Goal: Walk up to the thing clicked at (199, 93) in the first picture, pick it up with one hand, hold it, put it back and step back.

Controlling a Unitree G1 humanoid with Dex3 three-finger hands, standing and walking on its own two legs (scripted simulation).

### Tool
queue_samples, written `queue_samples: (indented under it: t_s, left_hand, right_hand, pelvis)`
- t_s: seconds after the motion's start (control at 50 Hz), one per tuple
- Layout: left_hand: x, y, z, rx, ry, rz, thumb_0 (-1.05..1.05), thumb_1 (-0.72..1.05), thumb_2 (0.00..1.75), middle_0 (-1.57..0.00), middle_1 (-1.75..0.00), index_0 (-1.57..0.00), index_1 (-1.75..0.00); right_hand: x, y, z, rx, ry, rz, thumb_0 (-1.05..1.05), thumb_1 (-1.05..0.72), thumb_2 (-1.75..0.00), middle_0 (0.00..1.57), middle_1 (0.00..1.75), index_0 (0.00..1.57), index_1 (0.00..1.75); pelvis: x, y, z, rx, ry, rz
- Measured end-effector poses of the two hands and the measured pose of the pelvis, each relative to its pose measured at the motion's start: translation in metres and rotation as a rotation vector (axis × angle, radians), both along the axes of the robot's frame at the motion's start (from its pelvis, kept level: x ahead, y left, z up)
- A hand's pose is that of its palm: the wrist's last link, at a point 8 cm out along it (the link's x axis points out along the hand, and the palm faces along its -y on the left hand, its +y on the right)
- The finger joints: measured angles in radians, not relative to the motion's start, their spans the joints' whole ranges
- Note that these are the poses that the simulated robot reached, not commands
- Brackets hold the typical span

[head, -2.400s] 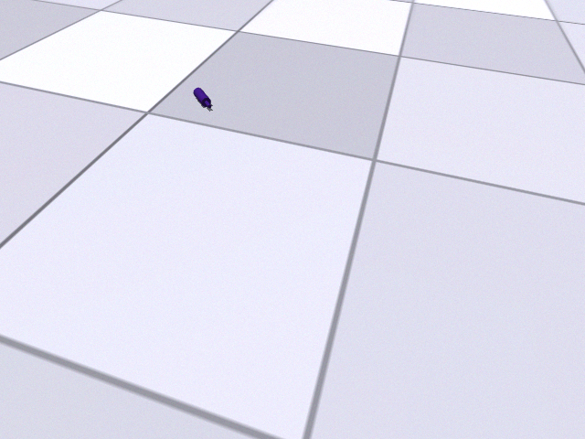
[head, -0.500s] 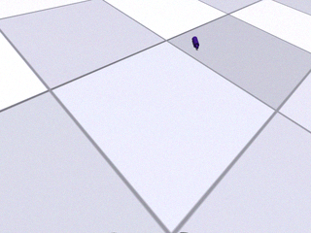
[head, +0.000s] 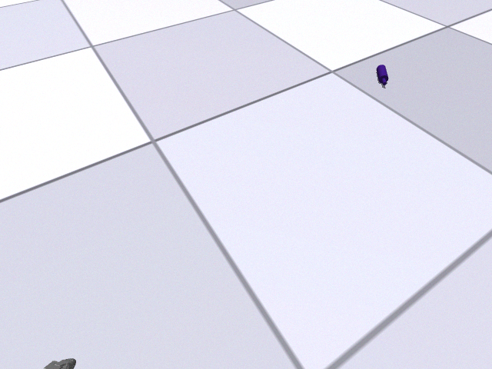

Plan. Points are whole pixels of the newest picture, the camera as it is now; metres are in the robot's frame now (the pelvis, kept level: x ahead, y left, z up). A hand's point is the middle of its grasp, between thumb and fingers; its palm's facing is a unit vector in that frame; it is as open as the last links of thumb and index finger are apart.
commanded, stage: walk up
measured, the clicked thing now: (382, 76) +2.16 -0.85 -0.73
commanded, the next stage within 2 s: stand in 1.10 s
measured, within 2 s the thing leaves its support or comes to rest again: neither
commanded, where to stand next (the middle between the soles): +0.07 -0.02 m, yaw +2 degrees
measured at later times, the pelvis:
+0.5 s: pelvis +0.00 +0.00 +0.00, yaw +3 degrees
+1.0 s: pelvis +0.02 -0.01 +0.02, yaw +5 degrees
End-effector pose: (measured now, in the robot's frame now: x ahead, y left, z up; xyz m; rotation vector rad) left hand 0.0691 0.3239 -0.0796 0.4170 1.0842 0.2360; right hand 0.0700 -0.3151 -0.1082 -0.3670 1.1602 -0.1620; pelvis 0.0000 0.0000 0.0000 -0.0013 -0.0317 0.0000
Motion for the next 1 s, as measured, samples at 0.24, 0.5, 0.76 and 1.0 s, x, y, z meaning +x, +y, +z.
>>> queue_samples:
  t_s: [0.24,0.5,0.76,1.0]
  left_hand:
    - [-0.003,-0.002,-0.038,-0.116,0.062,0.067,0.00,0.91,0.90,-0.21,-0.30,-0.20,-0.30]
    - [-0.012,-0.023,-0.031,-0.125,0.057,0.091,0.00,0.90,0.90,-0.21,-0.30,-0.21,-0.30]
    - [0.001,-0.022,-0.022,-0.127,0.070,0.133,0.00,0.90,0.90,-0.21,-0.30,-0.20,-0.30]
    - [0.009,-0.030,-0.019,-0.135,0.080,0.154,0.00,0.91,0.90,-0.21,-0.30,-0.20,-0.30]
  right_hand:
    - [0.001,0.018,0.022,-0.070,-0.029,0.012,0.01,-0.90,-0.89,0.21,0.30,0.21,0.30]
    - [0.025,0.010,0.008,-0.027,-0.049,0.032,0.01,-0.90,-0.90,0.21,0.30,0.21,0.30]
    - [0.035,0.016,0.011,-0.004,0.017,0.051,0.01,-0.90,-0.90,0.21,0.30,0.21,0.30]
    - [0.060,0.011,0.017,-0.009,0.002,0.063,0.01,-0.90,-0.90,0.21,0.30,0.21,0.30]
  pelvis:
    - [0.005,0.010,0.001,-0.003,-0.008,0.031]
    - [0.000,-0.001,0.002,-0.005,-0.021,0.059]
    - [0.013,-0.007,0.014,-0.007,-0.003,0.075]
    - [0.019,-0.013,0.019,-0.004,0.002,0.089]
